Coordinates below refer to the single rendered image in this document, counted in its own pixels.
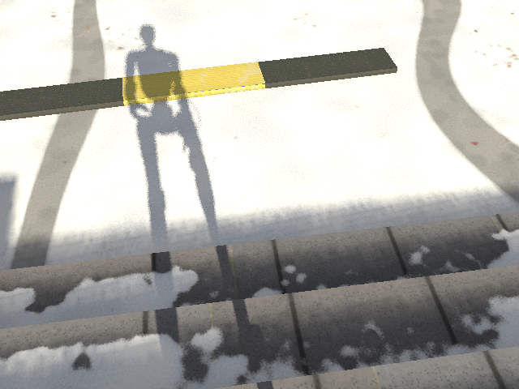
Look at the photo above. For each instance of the stairs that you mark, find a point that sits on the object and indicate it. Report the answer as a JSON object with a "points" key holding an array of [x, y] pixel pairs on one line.
{"points": [[431, 305]]}

